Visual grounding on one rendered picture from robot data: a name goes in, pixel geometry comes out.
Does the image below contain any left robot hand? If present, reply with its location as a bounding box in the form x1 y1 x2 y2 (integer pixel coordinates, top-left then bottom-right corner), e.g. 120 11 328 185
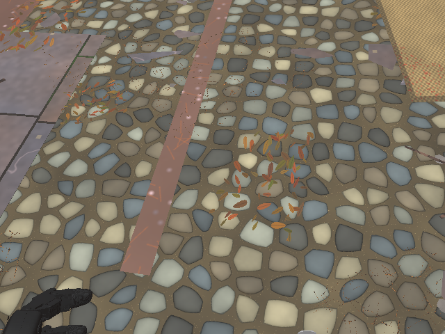
2 288 92 334

